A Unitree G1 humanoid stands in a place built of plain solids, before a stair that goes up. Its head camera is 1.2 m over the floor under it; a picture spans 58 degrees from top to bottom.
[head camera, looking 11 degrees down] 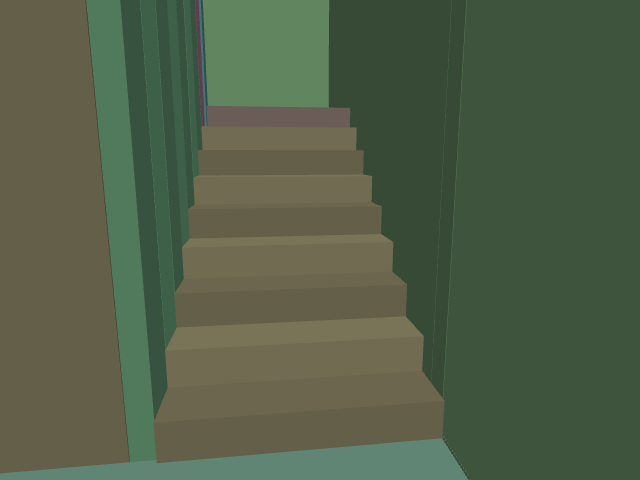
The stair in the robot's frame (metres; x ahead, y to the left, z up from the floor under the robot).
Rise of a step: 0.18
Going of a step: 0.27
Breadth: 1.19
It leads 7 degrees to the left of straight ahead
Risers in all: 9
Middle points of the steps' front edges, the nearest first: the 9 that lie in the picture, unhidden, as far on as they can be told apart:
1.60 0.06 0.18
1.86 0.09 0.36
2.12 0.13 0.53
2.38 0.16 0.71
2.65 0.20 0.89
2.91 0.23 1.06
3.17 0.27 1.24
3.44 0.30 1.42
3.70 0.34 1.60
